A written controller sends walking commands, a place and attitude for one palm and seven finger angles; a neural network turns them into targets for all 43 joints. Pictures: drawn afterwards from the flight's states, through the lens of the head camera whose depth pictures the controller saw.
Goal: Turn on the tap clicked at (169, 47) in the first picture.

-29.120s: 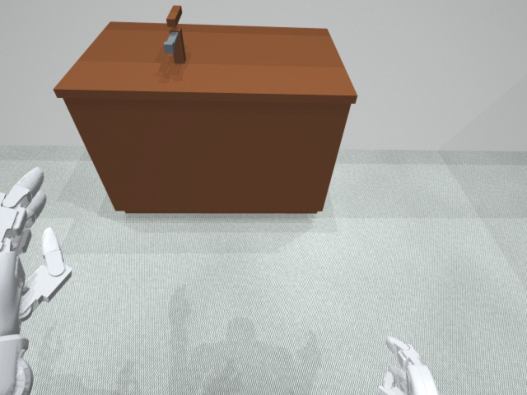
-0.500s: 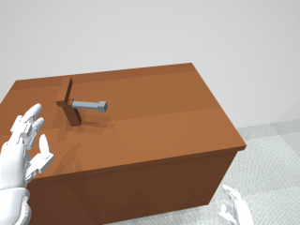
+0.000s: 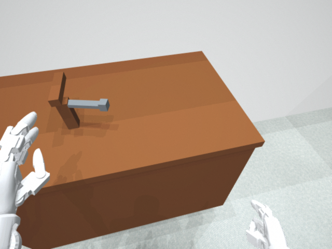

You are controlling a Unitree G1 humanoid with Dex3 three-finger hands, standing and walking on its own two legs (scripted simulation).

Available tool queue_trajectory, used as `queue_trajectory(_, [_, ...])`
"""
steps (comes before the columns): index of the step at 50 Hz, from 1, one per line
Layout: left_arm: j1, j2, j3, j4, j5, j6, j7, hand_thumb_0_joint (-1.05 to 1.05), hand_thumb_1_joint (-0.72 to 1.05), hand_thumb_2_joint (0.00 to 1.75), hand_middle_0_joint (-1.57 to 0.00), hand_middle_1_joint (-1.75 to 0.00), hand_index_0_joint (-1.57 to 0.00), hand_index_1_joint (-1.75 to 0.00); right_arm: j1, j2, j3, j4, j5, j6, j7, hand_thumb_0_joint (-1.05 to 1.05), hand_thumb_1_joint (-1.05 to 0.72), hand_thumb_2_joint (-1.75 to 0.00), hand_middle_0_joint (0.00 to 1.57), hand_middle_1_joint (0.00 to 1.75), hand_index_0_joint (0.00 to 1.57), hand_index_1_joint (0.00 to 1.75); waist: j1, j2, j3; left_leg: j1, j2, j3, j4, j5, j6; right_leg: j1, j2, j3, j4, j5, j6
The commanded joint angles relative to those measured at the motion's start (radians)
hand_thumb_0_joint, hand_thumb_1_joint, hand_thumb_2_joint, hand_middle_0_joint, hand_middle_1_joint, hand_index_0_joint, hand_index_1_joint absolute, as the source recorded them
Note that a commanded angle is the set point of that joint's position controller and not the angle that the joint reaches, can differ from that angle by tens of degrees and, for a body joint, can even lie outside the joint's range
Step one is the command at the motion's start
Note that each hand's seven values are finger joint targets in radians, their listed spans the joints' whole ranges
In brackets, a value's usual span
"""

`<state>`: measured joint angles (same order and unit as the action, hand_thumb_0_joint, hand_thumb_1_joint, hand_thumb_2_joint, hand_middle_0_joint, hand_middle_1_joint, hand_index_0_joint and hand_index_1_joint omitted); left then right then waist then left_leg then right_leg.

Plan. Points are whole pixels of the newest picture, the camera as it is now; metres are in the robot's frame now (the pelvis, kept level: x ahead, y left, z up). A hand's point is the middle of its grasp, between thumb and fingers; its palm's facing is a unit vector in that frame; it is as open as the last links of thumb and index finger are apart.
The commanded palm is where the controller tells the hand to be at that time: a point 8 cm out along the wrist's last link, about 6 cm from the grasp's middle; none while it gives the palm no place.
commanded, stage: step back with the hand held close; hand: left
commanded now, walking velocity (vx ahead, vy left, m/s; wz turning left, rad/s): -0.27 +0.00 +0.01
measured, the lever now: (103, 105) +0.50 +0.24 +0.04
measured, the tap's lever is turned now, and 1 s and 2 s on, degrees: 73 73 73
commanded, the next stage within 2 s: stop stepping back and stand still in 0.90 s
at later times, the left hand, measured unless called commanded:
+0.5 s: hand (16, 208) +0.15 +0.25 +0.15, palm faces +0.38 -0.83 -0.41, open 7.4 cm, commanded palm +0.09 +0.30 +0.18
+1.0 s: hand out of the picture +0.05 +0.22 +0.16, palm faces +0.33 -0.87 -0.37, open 7.4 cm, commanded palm -0.01 +0.27 +0.18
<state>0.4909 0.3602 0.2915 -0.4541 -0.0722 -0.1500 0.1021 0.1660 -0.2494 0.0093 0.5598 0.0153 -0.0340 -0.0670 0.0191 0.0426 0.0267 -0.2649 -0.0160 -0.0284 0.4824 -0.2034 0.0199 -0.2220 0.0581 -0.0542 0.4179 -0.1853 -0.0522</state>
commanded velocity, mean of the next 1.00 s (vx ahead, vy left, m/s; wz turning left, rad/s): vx -0.33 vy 0.00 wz -0.01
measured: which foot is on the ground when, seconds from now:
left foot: down 0.00-0.92, up 0.94-1.00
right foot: down 0.00-0.64, up 0.66-0.86, down 0.88-1.00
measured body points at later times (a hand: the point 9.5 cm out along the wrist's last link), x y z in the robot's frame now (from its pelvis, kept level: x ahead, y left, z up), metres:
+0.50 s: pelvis -0.06 +0.01 -0.01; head -0.02 +0.02 +0.44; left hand +0.12 +0.30 +0.18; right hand +0.13 -0.20 -0.09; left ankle +0.03 +0.11 -0.74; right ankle -0.01 -0.09 -0.74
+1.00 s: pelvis -0.17 -0.01 -0.01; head -0.13 +0.01 +0.44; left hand +0.02 +0.26 +0.18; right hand +0.03 -0.22 -0.08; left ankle -0.11 +0.11 -0.69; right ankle -0.13 -0.13 -0.74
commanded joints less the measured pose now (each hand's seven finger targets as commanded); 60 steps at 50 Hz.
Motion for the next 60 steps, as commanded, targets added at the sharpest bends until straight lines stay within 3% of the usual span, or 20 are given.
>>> queue_trajectory(1, [-0.041,0.210,0.162,-0.253,-0.001,-0.077,0.045,0.00,0.90,0.90,-0.20,-0.30,-0.20,-0.30,-0.103,-0.101,-0.048,-0.169,0.003,-0.050,-0.018,0.00,-0.90,-0.90,0.20,0.30,0.20,0.30,0.008,-0.009,-0.145,0.019,0.089,-0.115,-0.026,0.037,0.026,-0.021,-0.172,0.150,-0.068,0.087,0.022])
queue_trajectory(8, [-0.032,0.199,0.156,-0.289,0.012,-0.093,0.065,0.00,0.90,0.90,-0.20,-0.30,-0.20,-0.30,-0.076,-0.117,-0.053,-0.166,0.004,-0.076,-0.021,0.00,-0.90,-0.90,0.20,0.30,0.20,0.30,-0.006,0.025,-0.106,-0.065,0.113,-0.176,-0.057,-0.226,0.038,-0.116,-0.146,0.142,-0.045,-0.159,0.022])
queue_trajectory(11, [-0.047,0.192,0.169,-0.293,0.033,-0.096,0.068,0.00,0.90,0.90,-0.20,-0.30,-0.20,-0.30,-0.082,-0.125,-0.050,-0.167,-0.005,-0.089,-0.027,0.00,-0.90,-0.90,0.20,0.30,0.20,0.30,-0.001,0.140,-0.116,-0.248,0.190,-0.289,-0.256,-0.368,0.074,0.063,-0.054,0.091,0.139,-0.109,0.054])
queue_trajectory(18, [-0.028,0.171,0.165,-0.256,0.043,-0.095,0.046,0.00,0.90,0.90,-0.20,-0.30,-0.20,-0.30,-0.065,-0.106,-0.048,-0.143,-0.018,-0.097,-0.013,0.00,-0.90,-0.90,0.20,0.30,0.20,0.30,0.002,0.051,-0.109,-0.189,0.200,-0.278,-0.196,-0.164,0.087,0.045,-0.040,0.119,0.117,-0.047,0.054])
queue_trajectory(23, [-0.041,0.182,0.147,-0.303,0.017,-0.089,0.055,0.00,0.90,0.90,-0.20,-0.30,-0.20,-0.30,-0.048,-0.089,-0.066,-0.139,0.001,-0.074,-0.003,0.00,-0.90,-0.90,0.20,0.30,0.20,0.30,-0.020,-0.151,-0.168,-0.017,0.046,-0.076,0.211,-0.129,-0.006,-0.157,-0.277,0.327,-0.106,0.046,-0.064])
queue_trajectory(25, [-0.028,0.184,0.144,-0.325,0.009,-0.081,0.064,0.00,0.90,0.90,-0.20,-0.30,-0.20,-0.30,-0.038,-0.067,-0.059,-0.130,-0.001,-0.061,0.001,0.00,-0.90,-0.90,0.20,0.30,0.20,0.30,-0.035,-0.142,-0.171,-0.005,0.024,-0.052,0.333,-0.097,-0.024,-0.185,-0.359,0.339,-0.105,0.192,-0.111])
queue_trajectory(29, [-0.020,0.241,0.210,-0.352,0.011,-0.091,0.071,0.00,0.90,0.90,-0.20,-0.30,-0.20,-0.30,-0.085,-0.081,-0.056,-0.142,-0.005,-0.054,-0.011,0.00,-0.90,-0.90,0.20,0.30,0.20,0.30,-0.021,0.022,-0.132,-0.059,0.117,-0.123,0.022,0.093,0.008,-0.119,-0.227,0.198,0.059,0.244,-0.014])
queue_trajectory(31, [0.011,0.233,0.223,-0.345,0.013,-0.100,0.072,0.00,0.90,0.90,-0.20,-0.30,-0.20,-0.30,-0.083,-0.084,-0.055,-0.152,-0.007,-0.065,-0.017,0.00,-0.90,-0.90,0.20,0.30,0.20,0.30,-0.004,0.126,-0.212,-0.067,0.217,-0.228,-0.073,0.278,0.052,-0.053,-0.087,0.106,0.187,0.112,0.053])
queue_trajectory(33, [-0.020,0.218,0.209,-0.383,0.015,-0.104,0.062,0.00,0.90,0.90,-0.20,-0.30,-0.20,-0.30,-0.074,-0.077,-0.059,-0.150,-0.026,-0.085,-0.011,0.00,-0.90,-0.90,0.20,0.30,0.20,0.30,-0.005,0.214,-0.234,-0.056,0.287,-0.285,-0.156,0.330,0.084,-0.096,-0.049,0.108,0.368,-0.224,0.060])
queue_trajectory(36, [-0.053,0.163,0.160,-0.340,0.017,-0.091,0.059,0.00,0.90,0.90,-0.20,-0.30,-0.20,-0.30,-0.026,-0.079,-0.068,-0.107,-0.025,-0.118,0.004,0.00,-0.90,-0.90,0.20,0.30,0.20,0.30,-0.001,0.118,-0.227,0.105,0.306,-0.256,-0.113,0.459,0.114,-0.210,-0.042,0.129,0.378,-0.263,0.062])
queue_trajectory(42, [-0.089,0.149,0.127,-0.316,0.028,-0.070,0.042,0.00,0.90,0.90,-0.20,-0.30,-0.20,-0.30,-0.077,-0.100,-0.056,-0.114,-0.017,-0.120,0.008,0.00,-0.90,-0.90,0.20,0.30,0.20,0.30,0.009,0.146,-0.185,-0.033,0.233,-0.177,-0.111,0.020,0.057,-0.012,-0.026,0.081,0.021,-0.051,0.066])
queue_trajectory(44, [-0.090,0.215,0.184,-0.330,0.039,-0.087,0.038,0.00,0.90,0.90,-0.20,-0.30,-0.20,-0.30,-0.082,-0.096,-0.057,-0.123,-0.020,-0.110,0.006,0.00,-0.90,-0.90,0.20,0.30,0.20,0.30,0.002,0.011,-0.160,-0.141,0.133,-0.095,0.035,-0.232,0.007,0.008,-0.118,0.147,-0.090,0.122,0.017])
queue_trajectory(46, [-0.043,0.198,0.160,-0.325,0.012,-0.090,0.042,0.00,0.90,0.90,-0.20,-0.30,-0.20,-0.30,-0.053,-0.076,-0.079,-0.122,0.010,-0.102,0.001,0.00,-0.90,-0.90,0.20,0.30,0.20,0.30,0.002,-0.294,-0.204,-0.053,-0.010,0.032,0.547,-0.216,-0.068,-0.226,-0.388,0.348,-0.187,0.073,-0.131])
queue_trajectory(48, [-0.019,0.199,0.177,-0.361,0.012,-0.088,0.043,0.00,0.90,0.90,-0.20,-0.30,-0.20,-0.30,-0.098,-0.019,-0.048,-0.138,-0.001,-0.089,0.007,0.00,-0.90,-0.90,0.20,0.30,0.20,0.30,-0.016,-0.183,-0.194,-0.193,0.024,-0.030,0.681,-0.286,-0.062,-0.129,-0.390,0.280,-0.062,0.458,-0.151])
queue_trajectory(50, [-0.027,0.217,0.208,-0.365,0.013,-0.092,0.046,0.00,0.90,0.90,-0.20,-0.30,-0.20,-0.30,-0.121,-0.010,-0.026,-0.145,-0.010,-0.075,0.001,0.00,-0.90,-0.90,0.20,0.30,0.20,0.30,-0.030,-0.142,-0.156,-0.173,0.059,-0.021,0.443,-0.268,-0.048,-0.096,-0.340,0.216,0.003,0.533,-0.089])
queue_trajectory(53, [0.016,0.189,0.215,-0.310,0.011,-0.089,0.067,0.00,0.90,0.90,-0.20,-0.30,-0.20,-0.30,-0.044,-0.055,-0.050,-0.140,0.003,-0.084,-0.012,0.00,-0.90,-0.90,0.20,0.30,0.20,0.30,-0.047,-0.085,-0.219,0.040,0.043,0.035,0.011,-0.091,-0.009,-0.107,-0.264,0.199,0.079,0.159,-0.018])
queue_trajectory(55, [-0.007,0.177,0.193,-0.345,0.007,-0.091,0.079,0.00,0.90,0.90,-0.20,-0.30,-0.20,-0.30,-0.026,-0.109,-0.063,-0.163,0.007,-0.107,-0.023,0.00,-0.90,-0.90,0.20,0.30,0.20,0.30,-0.031,0.207,-0.165,0.071,0.245,-0.209,-0.171,-0.014,0.085,-0.193,-0.081,0.073,0.272,-0.102,0.055])
queue_trajectory(56, [-0.044,0.200,0.196,-0.359,0.012,-0.083,0.081,0.00,0.90,0.90,-0.20,-0.30,-0.20,-0.30,-0.020,-0.113,-0.073,-0.151,0.009,-0.120,-0.023,0.00,-0.90,-0.90,0.20,0.30,0.20,0.30,-0.036,0.211,-0.166,0.082,0.296,-0.268,-0.175,0.084,0.120,-0.245,-0.023,0.056,0.384,-0.266,0.073])
queue_trajectory(57, [-0.021,0.205,0.210,-0.316,0.016,-0.074,0.081,0.00,0.90,0.90,-0.20,-0.30,-0.20,-0.30,-0.005,-0.080,-0.062,-0.134,0.002,-0.136,-0.023,0.00,-0.90,-0.90,0.20,0.30,0.20,0.30,-0.050,0.221,-0.157,0.018,0.292,-0.320,-0.224,-0.100,0.131,-0.250,-0.040,0.088,0.464,-0.318,0.072])
queue_trajectory(60, [-0.052,0.160,0.161,-0.314,0.032,-0.062,0.076,0.00,0.90,0.90,-0.20,-0.30,-0.20,-0.30,-0.021,-0.086,-0.058,-0.102,0.006,-0.155,0.001,0.00,-0.90,-0.90,0.20,0.30,0.20,0.30,-0.038,0.152,-0.077,-0.133,0.239,-0.224,-0.214,-0.315,0.117,-0.107,-0.069,0.082,0.316,-0.216,0.069])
